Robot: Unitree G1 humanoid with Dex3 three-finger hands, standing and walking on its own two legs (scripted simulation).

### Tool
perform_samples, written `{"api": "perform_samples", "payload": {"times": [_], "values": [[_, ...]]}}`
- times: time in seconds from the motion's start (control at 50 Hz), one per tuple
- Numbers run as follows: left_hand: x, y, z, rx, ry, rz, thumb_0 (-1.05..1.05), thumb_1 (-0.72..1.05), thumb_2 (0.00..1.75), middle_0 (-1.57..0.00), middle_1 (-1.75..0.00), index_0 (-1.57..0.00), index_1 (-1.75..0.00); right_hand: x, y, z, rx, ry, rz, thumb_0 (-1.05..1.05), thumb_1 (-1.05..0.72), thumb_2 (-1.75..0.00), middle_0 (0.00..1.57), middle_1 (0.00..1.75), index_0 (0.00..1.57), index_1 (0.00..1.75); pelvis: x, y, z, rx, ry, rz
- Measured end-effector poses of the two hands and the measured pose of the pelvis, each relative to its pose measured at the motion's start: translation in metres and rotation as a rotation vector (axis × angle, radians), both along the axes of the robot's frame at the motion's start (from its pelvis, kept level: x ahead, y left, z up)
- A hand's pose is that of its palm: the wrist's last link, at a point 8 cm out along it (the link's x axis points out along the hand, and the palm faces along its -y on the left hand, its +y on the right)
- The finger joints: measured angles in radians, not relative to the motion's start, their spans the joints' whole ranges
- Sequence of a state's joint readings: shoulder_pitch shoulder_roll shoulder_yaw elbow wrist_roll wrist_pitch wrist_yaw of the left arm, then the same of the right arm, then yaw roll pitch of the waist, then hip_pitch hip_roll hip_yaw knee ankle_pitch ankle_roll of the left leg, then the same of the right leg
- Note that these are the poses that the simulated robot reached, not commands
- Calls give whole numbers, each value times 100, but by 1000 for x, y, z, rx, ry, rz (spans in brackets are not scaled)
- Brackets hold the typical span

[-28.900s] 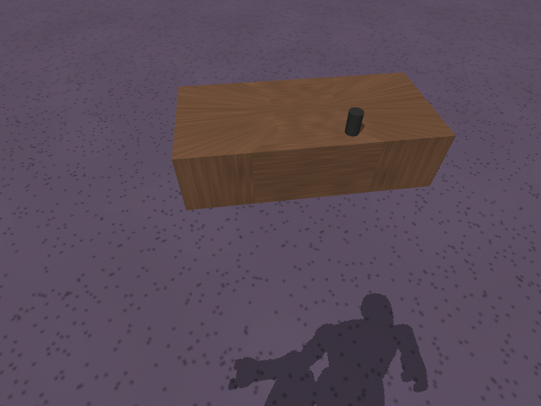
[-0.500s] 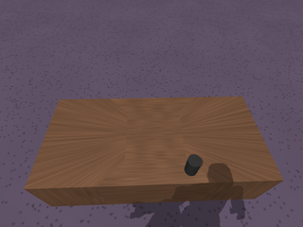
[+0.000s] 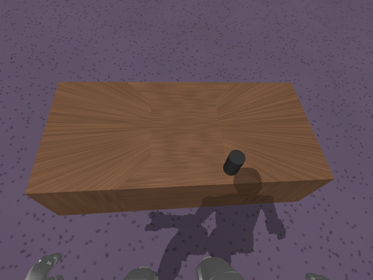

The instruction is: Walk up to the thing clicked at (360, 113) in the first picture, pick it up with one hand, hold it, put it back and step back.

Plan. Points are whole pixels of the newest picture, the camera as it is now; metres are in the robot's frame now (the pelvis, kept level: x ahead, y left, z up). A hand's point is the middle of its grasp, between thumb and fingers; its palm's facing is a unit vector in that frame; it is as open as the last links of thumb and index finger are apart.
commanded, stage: step back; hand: right
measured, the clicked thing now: (233, 163) +0.54 -0.23 -0.38
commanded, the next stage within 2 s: none
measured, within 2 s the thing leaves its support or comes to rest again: neither
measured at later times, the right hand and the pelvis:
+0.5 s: hand out of the picture -0.01 -0.26 -0.15, palm faces -0.09 +0.91 -0.41, open 7.3 cm; pelvis -0.12 +0.01 -0.01, yaw +2 degrees
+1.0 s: hand out of the picture -0.16 -0.31 -0.15, palm faces +0.00 +0.92 -0.39, open 7.3 cm; pelvis -0.27 -0.04 +0.00, yaw -2 degrees
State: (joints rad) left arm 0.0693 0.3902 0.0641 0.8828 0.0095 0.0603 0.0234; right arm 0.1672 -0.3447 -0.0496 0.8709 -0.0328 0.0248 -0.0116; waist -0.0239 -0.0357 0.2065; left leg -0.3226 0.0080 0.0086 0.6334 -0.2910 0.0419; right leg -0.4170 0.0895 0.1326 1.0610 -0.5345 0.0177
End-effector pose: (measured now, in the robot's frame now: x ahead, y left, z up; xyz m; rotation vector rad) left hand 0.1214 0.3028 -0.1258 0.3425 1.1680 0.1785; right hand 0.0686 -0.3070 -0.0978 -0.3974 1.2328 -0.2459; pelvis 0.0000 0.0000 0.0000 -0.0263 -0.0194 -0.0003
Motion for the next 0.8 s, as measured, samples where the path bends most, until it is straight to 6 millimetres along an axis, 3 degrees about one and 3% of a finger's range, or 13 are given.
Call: {"api": "perform_samples", "payload": {"times": [0.16,0.26,0.38,0.5,0.66,0.8], "values": [[-51,-14,6,37,26,-19,0,91,90,-20,-30,-20,-30,-14,-19,-21,42,-73,-7,0,-90,-90,20,30,21,30,-33,-14,-11,-6,-14,-22],[-81,-17,24,43,5,8,0,91,90,-20,-30,-20,-30,-27,-20,-19,56,-77,-2,0,-91,-90,20,30,21,30,-52,-15,-2,35,-15,-18],[-96,-5,32,64,-70,13,1,90,90,-20,-30,-20,-30,-52,-14,-15,37,-50,51,0,-91,-90,20,30,21,30,-80,-7,-1,36,-4,17],[-119,16,14,37,-117,35,0,90,90,-20,-30,-20,-30,-84,4,-13,12,-44,90,0,-91,-90,20,30,21,30,-116,6,-11,43,-30,40],[-181,16,13,13,-43,53,0,91,90,-20,-30,-20,-30,-123,10,13,1,-90,82,0,-90,-90,20,30,21,30,-158,4,4,0,-17,12],[-248,2,7,26,54,19,0,91,90,-20,-30,-20,-30,-155,-9,11,5,-168,74,0,-90,-90,20,30,21,30,-206,-11,-2,8,-18,-39]]}}
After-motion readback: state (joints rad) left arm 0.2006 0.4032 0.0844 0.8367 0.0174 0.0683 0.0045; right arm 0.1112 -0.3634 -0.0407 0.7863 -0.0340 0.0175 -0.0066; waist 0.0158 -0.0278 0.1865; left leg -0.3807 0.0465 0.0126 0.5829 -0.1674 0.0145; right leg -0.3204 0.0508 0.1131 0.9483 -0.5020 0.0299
